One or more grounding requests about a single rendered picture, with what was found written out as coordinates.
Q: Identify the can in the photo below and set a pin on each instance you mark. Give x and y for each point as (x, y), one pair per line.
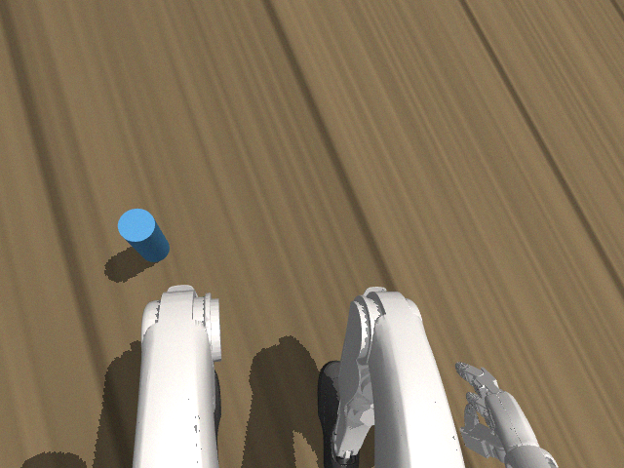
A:
(139, 228)

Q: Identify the right robot arm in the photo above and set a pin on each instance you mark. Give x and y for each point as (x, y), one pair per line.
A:
(529, 457)

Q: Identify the right robot foot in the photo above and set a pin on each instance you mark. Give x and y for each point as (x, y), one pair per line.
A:
(328, 402)

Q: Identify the right robot hand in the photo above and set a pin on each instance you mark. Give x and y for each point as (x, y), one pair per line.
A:
(502, 414)

